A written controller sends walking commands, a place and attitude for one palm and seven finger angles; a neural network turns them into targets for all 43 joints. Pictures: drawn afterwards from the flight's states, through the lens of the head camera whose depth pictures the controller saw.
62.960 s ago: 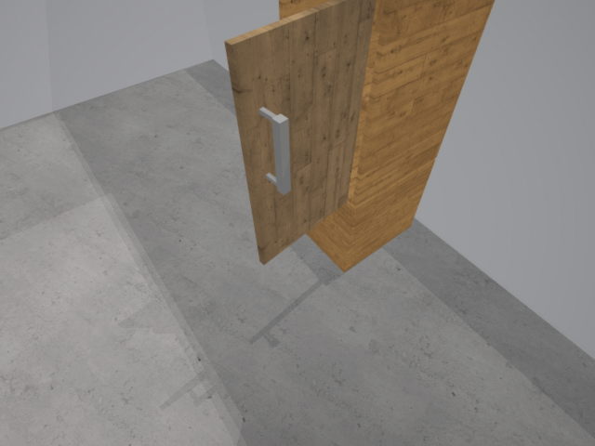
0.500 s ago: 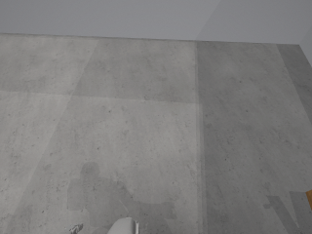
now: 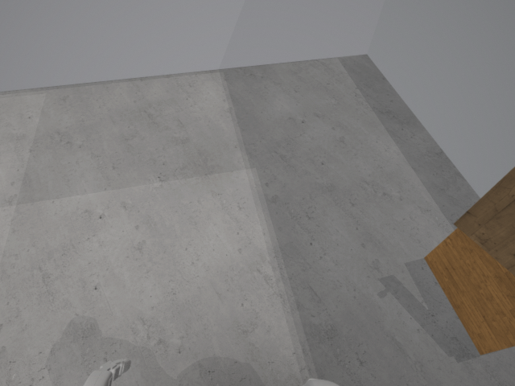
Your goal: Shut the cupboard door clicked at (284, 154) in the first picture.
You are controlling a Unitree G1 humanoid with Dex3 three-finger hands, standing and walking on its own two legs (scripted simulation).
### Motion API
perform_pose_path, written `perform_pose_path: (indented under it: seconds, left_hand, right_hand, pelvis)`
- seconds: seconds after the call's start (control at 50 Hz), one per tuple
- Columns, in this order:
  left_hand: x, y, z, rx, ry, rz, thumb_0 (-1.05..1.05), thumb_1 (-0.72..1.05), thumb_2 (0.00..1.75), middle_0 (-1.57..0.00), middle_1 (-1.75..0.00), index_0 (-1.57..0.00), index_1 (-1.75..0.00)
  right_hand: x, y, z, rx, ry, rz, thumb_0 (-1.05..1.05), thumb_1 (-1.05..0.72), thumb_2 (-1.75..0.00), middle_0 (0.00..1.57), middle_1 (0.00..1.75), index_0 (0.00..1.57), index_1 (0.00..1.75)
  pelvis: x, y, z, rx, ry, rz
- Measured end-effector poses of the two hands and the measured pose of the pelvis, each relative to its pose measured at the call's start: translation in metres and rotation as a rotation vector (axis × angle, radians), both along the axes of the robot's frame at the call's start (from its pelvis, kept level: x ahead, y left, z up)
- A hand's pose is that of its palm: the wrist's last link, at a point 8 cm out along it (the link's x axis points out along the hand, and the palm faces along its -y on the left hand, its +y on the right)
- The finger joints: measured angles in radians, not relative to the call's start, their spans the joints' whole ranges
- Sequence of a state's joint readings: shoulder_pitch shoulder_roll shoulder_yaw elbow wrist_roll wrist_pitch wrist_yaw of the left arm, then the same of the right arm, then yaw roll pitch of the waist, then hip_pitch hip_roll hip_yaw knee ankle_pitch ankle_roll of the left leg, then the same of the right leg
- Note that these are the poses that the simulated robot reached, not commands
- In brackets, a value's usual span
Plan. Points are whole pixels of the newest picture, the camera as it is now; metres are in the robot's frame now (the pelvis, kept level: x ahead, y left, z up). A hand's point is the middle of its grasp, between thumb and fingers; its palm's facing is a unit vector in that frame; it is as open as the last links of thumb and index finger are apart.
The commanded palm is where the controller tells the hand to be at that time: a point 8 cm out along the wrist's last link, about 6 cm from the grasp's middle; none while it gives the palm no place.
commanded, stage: turn to face it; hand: left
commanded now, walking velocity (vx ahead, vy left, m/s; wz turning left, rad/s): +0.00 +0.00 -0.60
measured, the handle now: out of the picture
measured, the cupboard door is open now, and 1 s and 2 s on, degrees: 21 21 21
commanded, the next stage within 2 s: take the last steps up to it in 1.46 s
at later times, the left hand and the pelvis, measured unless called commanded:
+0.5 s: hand (158, 379) +0.15 +0.18 -0.18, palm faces -0.25 -0.95 -0.19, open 7.4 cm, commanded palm none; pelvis +0.02 +0.01 -0.01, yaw -17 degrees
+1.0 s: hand (220, 332) +0.22 +0.08 -0.15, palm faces -0.55 -0.79 -0.27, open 7.4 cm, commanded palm none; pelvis +0.02 -0.03 +0.00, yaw -34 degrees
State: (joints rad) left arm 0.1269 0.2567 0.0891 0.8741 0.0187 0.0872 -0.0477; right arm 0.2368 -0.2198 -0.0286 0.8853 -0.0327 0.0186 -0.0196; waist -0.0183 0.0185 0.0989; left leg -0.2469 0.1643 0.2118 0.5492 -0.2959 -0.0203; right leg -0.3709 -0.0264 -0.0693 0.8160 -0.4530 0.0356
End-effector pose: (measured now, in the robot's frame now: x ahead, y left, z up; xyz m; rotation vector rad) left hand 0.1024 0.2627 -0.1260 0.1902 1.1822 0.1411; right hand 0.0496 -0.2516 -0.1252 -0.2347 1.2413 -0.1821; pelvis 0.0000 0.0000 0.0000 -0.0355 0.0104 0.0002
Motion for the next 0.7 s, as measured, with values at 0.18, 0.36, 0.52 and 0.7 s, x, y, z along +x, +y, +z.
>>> perform_pose_path:
  seconds: [0.18, 0.36, 0.52, 0.7]
  left_hand:
    - [0.027, -0.042, 0.007, 0.055, -0.031, -0.129, 0.0, 0.91, 0.89, -0.2, -0.3, -0.2, -0.3]
    - [0.029, -0.047, -0.005, 0.01, 0.045, -0.195, 0.0, 0.9, 0.89, -0.2, -0.3, -0.2, -0.3]
    - [0.057, -0.028, -0.025, -0.02, 0.085, -0.258, 0.0, 0.9, 0.89, -0.2, -0.3, -0.2, -0.3]
    - [0.105, -0.051, -0.008, -0.011, 0.06, -0.392, 0.0, 0.91, 0.89, -0.2, -0.29, -0.2, -0.3]
  right_hand:
    - [-0.029, -0.044, -0.021, 0.008, 0.043, -0.151, 0.01, -0.91, -0.9, 0.2, 0.3, 0.2, 0.3]
    - [-0.007, -0.037, 0.001, -0.011, -0.063, -0.205, 0.01, -0.91, -0.9, 0.2, 0.3, 0.2, 0.3]
    - [-0.011, -0.01, 0.013, -0.06, -0.104, -0.242, 0.0, -0.91, -0.9, 0.2, 0.3, 0.2, 0.3]
    - [-0.066, 0.001, 0.011, -0.029, -0.027, -0.394, 0.0, -0.9, -0.9, 0.2, 0.3, 0.21, 0.3]
  pelvis:
    - [0.001, -0.021, -0.007, 0.034, -0.001, -0.107]
    - [0.01, -0.013, -0.001, 0.042, 0.014, -0.208]
    - [0.021, 0.008, -0.006, 0.018, 0.013, -0.31]
    - [0.025, 0.004, 0.004, -0.005, 0.008, -0.429]
